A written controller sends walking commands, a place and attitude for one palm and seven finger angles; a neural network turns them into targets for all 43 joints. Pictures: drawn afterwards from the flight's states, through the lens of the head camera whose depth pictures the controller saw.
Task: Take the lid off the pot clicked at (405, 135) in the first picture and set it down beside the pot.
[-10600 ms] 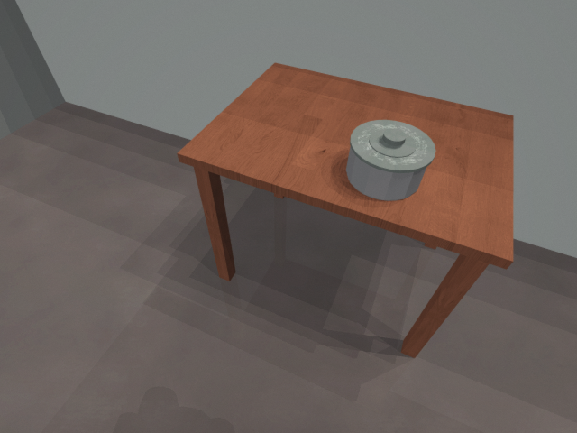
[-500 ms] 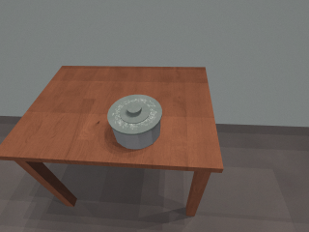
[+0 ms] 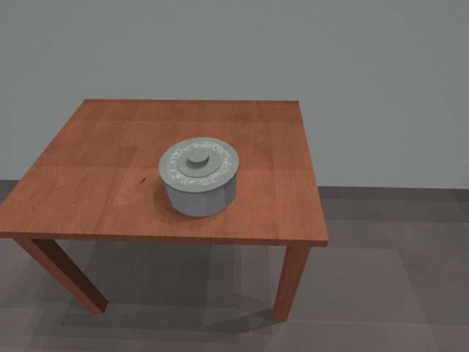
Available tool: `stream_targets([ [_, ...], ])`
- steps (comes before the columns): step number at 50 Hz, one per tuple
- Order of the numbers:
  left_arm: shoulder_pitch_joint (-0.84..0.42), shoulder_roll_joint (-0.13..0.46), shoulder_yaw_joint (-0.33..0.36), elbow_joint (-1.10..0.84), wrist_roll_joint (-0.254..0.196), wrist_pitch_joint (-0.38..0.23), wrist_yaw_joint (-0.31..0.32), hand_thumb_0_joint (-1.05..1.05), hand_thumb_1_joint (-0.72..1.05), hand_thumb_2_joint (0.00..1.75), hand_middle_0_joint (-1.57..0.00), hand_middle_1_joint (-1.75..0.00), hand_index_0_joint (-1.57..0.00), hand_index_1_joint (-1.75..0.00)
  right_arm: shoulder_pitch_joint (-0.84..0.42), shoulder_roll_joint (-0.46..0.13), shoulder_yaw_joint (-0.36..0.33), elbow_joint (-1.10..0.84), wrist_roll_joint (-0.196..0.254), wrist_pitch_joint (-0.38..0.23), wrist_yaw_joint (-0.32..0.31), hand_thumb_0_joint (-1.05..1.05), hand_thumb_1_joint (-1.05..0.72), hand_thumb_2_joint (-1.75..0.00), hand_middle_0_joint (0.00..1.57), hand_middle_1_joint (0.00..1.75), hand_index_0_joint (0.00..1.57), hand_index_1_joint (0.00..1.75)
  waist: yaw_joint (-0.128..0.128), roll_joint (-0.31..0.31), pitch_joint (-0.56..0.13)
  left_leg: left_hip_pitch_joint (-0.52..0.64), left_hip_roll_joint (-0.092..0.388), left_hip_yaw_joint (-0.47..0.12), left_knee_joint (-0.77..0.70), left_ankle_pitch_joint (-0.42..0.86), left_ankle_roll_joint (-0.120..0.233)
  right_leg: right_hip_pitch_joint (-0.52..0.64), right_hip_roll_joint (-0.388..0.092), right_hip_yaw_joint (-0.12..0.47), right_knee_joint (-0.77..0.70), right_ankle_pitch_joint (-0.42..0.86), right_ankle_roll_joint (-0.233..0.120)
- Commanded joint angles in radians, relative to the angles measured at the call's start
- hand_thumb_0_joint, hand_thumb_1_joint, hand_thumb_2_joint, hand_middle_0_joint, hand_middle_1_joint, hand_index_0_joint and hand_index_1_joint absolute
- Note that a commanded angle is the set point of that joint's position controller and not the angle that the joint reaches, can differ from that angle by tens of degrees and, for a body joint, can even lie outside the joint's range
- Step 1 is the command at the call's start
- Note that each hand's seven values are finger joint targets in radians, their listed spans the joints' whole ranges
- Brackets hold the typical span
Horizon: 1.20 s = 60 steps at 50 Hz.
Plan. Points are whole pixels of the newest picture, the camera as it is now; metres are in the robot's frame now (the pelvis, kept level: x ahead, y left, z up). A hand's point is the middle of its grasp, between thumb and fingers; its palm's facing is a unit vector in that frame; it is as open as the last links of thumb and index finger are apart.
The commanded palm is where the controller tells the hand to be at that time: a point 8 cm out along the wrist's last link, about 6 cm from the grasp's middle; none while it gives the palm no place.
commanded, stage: come to a stop and stand still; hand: left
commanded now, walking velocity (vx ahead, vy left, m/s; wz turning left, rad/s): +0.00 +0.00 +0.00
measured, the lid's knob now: (198, 156) +0.56 +0.11 +0.01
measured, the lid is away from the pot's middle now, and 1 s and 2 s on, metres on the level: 0.00 0.00 0.00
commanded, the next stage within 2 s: look again from close up in 0.82 s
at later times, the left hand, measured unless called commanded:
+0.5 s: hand out of the picture +0.01 +0.16 -0.16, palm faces +0.06 -0.98 -0.17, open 7.4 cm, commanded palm none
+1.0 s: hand out of the picture +0.03 +0.18 -0.16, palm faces +0.06 -0.98 -0.20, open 7.4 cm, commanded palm none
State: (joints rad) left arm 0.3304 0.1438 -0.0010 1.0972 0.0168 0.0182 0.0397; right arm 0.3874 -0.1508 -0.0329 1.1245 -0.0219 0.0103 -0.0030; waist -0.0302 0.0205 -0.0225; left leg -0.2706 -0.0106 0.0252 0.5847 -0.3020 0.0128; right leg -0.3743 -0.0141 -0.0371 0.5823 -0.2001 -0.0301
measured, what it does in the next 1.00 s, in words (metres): stands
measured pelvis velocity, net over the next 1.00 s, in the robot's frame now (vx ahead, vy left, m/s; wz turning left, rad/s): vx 0.05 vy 0.01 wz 0.01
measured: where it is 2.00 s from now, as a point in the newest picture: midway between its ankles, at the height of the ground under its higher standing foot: outside the picture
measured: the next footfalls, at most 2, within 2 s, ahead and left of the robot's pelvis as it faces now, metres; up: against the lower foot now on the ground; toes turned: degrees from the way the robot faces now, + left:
none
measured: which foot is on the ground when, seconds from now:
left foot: down 0.00-1.00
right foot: down 0.00-1.00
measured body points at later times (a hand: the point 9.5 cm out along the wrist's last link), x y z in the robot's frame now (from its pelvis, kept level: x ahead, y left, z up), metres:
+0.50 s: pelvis +0.03 +0.01 +0.01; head +0.03 -0.01 +0.46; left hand +0.00 +0.21 -0.15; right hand +0.01 -0.18 -0.16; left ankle +0.01 +0.12 -0.73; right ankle +0.07 -0.10 -0.73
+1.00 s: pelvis +0.05 +0.01 +0.01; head +0.04 +0.00 +0.46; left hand +0.03 +0.23 -0.14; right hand +0.03 -0.18 -0.16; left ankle +0.01 +0.12 -0.73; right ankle +0.07 -0.10 -0.73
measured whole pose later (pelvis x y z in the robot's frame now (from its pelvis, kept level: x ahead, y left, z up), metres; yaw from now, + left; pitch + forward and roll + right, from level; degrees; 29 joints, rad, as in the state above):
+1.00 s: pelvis +0.05 +0.01 +0.01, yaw +0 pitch -1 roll +0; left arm 0.33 0.12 0.00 1.12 0.01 -0.02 0.05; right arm 0.32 -0.10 -0.01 1.17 -0.01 -0.03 -0.02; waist 0.00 0.02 -0.01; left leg -0.14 -0.02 0.02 0.45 -0.30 0.02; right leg -0.26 -0.02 -0.04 0.48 -0.21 -0.01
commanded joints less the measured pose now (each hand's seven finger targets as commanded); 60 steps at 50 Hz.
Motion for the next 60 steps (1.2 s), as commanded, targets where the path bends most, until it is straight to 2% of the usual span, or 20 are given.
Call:
stream_targets([
  [1,-0.032,0.115,0.022,-0.061,0.004,-0.023,0.005,0.0,0.9,0.9,-0.2,-0.3,-0.2,-0.3,0.088,-0.065,-0.008,-0.013,-0.009,-0.02,-0.007,0.0,-0.9,-0.9,0.2,0.3,0.2,0.3,0.006,0.105,0.124,-0.09,0.103,-0.181,-0.286,-0.303,0.054,-0.096,-0.046,0.09,-0.137,-0.326,0.003],
  [2,0.002,0.096,0.021,-0.047,0.007,-0.025,0.002,0.0,0.9,0.9,-0.2,-0.3,-0.2,-0.3,0.042,-0.077,-0.009,-0.027,-0.008,-0.025,-0.009,0.0,-0.9,-0.9,0.2,0.3,0.2,0.3,0.035,0.119,0.136,-0.207,0.134,-0.218,-0.341,-0.364,0.062,0.014,-0.023,0.057,-0.082,-0.239,0.01],
  [3,0.039,0.072,0.019,-0.03,0.009,-0.029,-0.002,0.0,0.9,0.9,-0.2,-0.3,-0.2,-0.3,0.006,-0.08,-0.01,-0.03,-0.006,-0.032,-0.01,0.0,-0.9,-0.9,0.2,0.3,0.2,0.3,0.057,0.12,0.131,-0.269,0.143,-0.225,-0.366,-0.35,0.065,0.108,-0.017,0.044,-0.037,-0.134,0.013],
  [4,0.069,0.057,0.015,-0.016,0.008,-0.032,-0.005,0.0,0.9,0.9,-0.2,-0.3,-0.2,-0.3,-0.018,-0.079,-0.008,-0.031,-0.001,-0.035,-0.013,0.0,-0.9,-0.9,0.2,0.3,0.2,0.3,0.071,0.078,0.117,-0.281,0.136,-0.212,-0.358,-0.322,0.059,0.155,-0.019,0.042,-0.035,-0.087,0.014],
  [5,0.078,0.055,0.014,-0.008,0.006,-0.032,-0.007,0.0,0.9,0.9,-0.2,-0.3,-0.2,-0.3,-0.022,-0.069,-0.006,-0.031,0.002,-0.034,-0.015,0.0,-0.9,-0.9,0.2,0.3,0.2,0.3,0.074,0.042,0.116,-0.28,0.128,-0.206,-0.351,-0.311,0.055,0.171,-0.027,0.049,-0.059,-0.092,0.013],
  [8,0.083,0.061,0.014,-0.003,0.005,-0.043,-0.001,0.0,0.9,0.9,-0.2,-0.3,-0.2,-0.3,0.019,-0.042,-0.001,-0.014,0.005,-0.039,-0.018,0.0,-0.9,-0.9,0.2,0.3,0.2,0.3,0.05,0.002,0.112,-0.171,0.08,-0.159,-0.267,-0.177,0.045,0.087,-0.072,0.121,-0.14,-0.154,-0.008],
  [11,0.062,0.073,0.016,-0.005,0.004,-0.045,0.004,0.0,0.9,0.9,-0.2,-0.3,-0.2,-0.3,0.058,-0.025,-0.001,-0.001,0.006,-0.032,-0.018,0.0,-0.9,-0.9,0.2,0.3,0.2,0.3,0.027,-0.034,0.122,-0.091,0.064,-0.131,-0.219,-0.135,0.041,-0.001,-0.092,0.152,-0.2,-0.232,-0.015],
  [14,0.064,0.071,0.016,0.0,0.004,-0.051,0.008,0.0,0.9,0.9,-0.2,-0.3,-0.2,-0.3,0.081,-0.005,0.002,0.008,0.007,-0.029,-0.018,0.0,-0.9,-0.9,0.2,0.3,0.2,0.3,0.014,-0.092,0.114,-0.047,0.043,-0.091,-0.161,-0.053,0.035,-0.022,-0.113,0.185,-0.24,-0.255,-0.024],
  [16,0.06,0.07,0.017,0.002,0.004,-0.049,0.007,0.0,0.9,0.9,-0.2,-0.3,-0.2,-0.3,0.082,-0.002,0.001,0.01,0.007,-0.028,-0.018,0.0,-0.9,-0.9,0.2,0.3,0.2,0.3,0.009,-0.066,0.119,-0.024,0.046,-0.089,-0.165,-0.046,0.034,-0.044,-0.112,0.179,-0.246,-0.261,-0.023],
  [21,0.082,0.057,0.017,0.009,0.001,-0.059,0.007,0.0,0.9,0.9,-0.2,-0.3,-0.2,-0.3,0.053,-0.006,0.007,0.009,0.011,-0.045,-0.021,0.0,-0.9,-0.9,0.2,0.3,0.2,0.3,0.022,-0.007,0.082,-0.008,0.079,-0.114,-0.197,0.07,0.038,0.034,-0.093,0.135,-0.2,-0.081,-0.014],
  [24,0.1,0.052,0.016,0.015,-0.001,-0.066,0.01,0.0,0.9,0.9,-0.2,-0.3,-0.2,-0.3,0.042,-0.006,0.01,0.014,0.014,-0.055,-0.024,0.0,-0.9,-0.9,0.2,0.3,0.2,0.3,0.028,-0.009,0.039,0.023,0.086,-0.108,-0.191,0.193,0.037,0.108,-0.097,0.114,-0.166,0.091,-0.014],
  [28,0.101,0.052,0.016,0.017,-0.002,-0.064,0.013,0.0,0.9,0.9,-0.2,-0.3,-0.2,-0.3,0.026,-0.011,0.012,0.019,0.016,-0.055,-0.028,0.0,-0.9,-0.9,0.2,0.3,0.2,0.3,0.03,-0.011,0.052,0.035,0.091,-0.104,-0.196,0.224,0.033,0.126,-0.101,0.1,-0.158,0.151,-0.012],
  [36,0.09,0.06,0.016,0.013,-0.001,-0.055,0.012,0.0,0.9,0.9,-0.2,-0.3,-0.2,-0.3,0.009,-0.016,0.013,0.021,0.014,-0.047,-0.029,0.0,-0.9,-0.9,0.2,0.3,0.2,0.3,0.035,-0.005,0.093,0.033,0.093,-0.109,-0.22,0.167,0.034,0.115,-0.099,0.099,-0.183,0.078,-0.01],
  [38,0.09,0.063,0.017,0.011,-0.001,-0.057,0.012,0.0,0.9,0.9,-0.2,-0.3,-0.2,-0.3,0.017,-0.014,0.013,0.026,0.014,-0.049,-0.028,0.0,-0.9,-0.9,0.2,0.3,0.2,0.3,0.033,0.003,0.075,0.044,0.091,-0.105,-0.218,0.185,0.034,0.129,-0.101,0.099,-0.18,0.095,-0.011],
  [44,0.086,0.069,0.016,0.005,-0.001,-0.055,0.012,0.0,0.9,0.9,-0.2,-0.3,-0.2,-0.3,0.019,-0.018,0.013,0.025,0.014,-0.048,-0.028,0.0,-0.9,-0.9,0.2,0.3,0.2,0.3,0.033,-0.012,0.082,0.048,0.092,-0.105,-0.226,0.172,0.034,0.131,-0.101,0.102,-0.188,0.084,-0.012],
  [45,0.081,0.078,0.017,0.005,-0.002,-0.052,0.011,0.0,0.9,0.9,-0.2,-0.3,-0.2,-0.3,0.016,-0.015,0.014,0.024,0.015,-0.046,-0.028,0.0,-0.9,-0.9,0.2,0.3,0.2,0.3,0.036,-0.024,0.088,0.044,0.1,-0.109,-0.236,0.155,0.036,0.13,-0.098,0.09,-0.193,0.064,-0.009],
  [51,0.085,0.075,0.016,0.0,0.0,-0.05,0.011,0.0,0.9,0.9,-0.2,-0.3,-0.2,-0.3,0.017,-0.018,0.013,0.023,0.014,-0.043,-0.026,0.0,-0.9,-0.9,0.2,0.3,0.2,0.3,0.037,-0.008,0.109,0.033,0.091,-0.108,-0.237,0.119,0.037,0.109,-0.097,0.106,-0.208,0.012,-0.009],
  [55,0.088,0.082,0.018,0.001,-0.002,-0.051,0.01,0.0,0.9,0.9,-0.2,-0.3,-0.2,-0.3,0.025,-0.011,0.015,0.026,0.014,-0.046,-0.026,0.0,-0.9,-0.9,0.2,0.3,0.2,0.3,0.037,-0.013,0.083,0.047,0.098,-0.108,-0.244,0.135,0.037,0.128,-0.097,0.097,-0.201,0.039,-0.01],
  [60,0.095,0.078,0.017,0.002,-0.001,-0.049,0.01,0.0,0.9,0.9,-0.2,-0.3,-0.2,-0.3,0.032,-0.007,0.015,0.027,0.015,-0.046,-0.027,0.0,-0.9,-0.9,0.2,0.3,0.2,0.3,0.038,-0.011,0.098,0.036,0.099,-0.108,-0.25,0.122,0.038,0.124,-0.095,0.095,-0.202,0.031,-0.009],
])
